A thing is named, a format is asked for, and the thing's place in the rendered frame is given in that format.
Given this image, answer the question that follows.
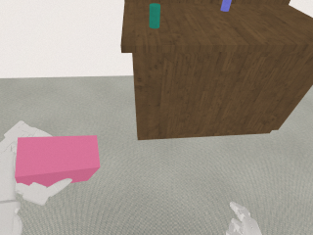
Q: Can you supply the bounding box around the table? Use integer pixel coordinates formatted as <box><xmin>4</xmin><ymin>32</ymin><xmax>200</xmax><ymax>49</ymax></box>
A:
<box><xmin>120</xmin><ymin>0</ymin><xmax>313</xmax><ymax>140</ymax></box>

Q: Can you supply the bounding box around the robot left forearm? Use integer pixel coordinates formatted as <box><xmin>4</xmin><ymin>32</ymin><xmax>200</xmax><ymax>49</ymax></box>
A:
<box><xmin>0</xmin><ymin>200</ymin><xmax>23</xmax><ymax>235</ymax></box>

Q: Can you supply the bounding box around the right robot hand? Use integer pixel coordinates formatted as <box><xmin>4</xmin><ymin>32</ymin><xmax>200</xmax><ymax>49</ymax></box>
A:
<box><xmin>226</xmin><ymin>201</ymin><xmax>262</xmax><ymax>235</ymax></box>

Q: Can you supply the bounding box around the left robot hand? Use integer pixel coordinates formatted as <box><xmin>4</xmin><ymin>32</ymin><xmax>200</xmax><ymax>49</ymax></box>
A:
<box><xmin>0</xmin><ymin>120</ymin><xmax>72</xmax><ymax>206</ymax></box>

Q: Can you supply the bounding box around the sponge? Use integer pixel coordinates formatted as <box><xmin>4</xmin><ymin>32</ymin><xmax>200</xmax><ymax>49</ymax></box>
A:
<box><xmin>15</xmin><ymin>135</ymin><xmax>101</xmax><ymax>187</ymax></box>

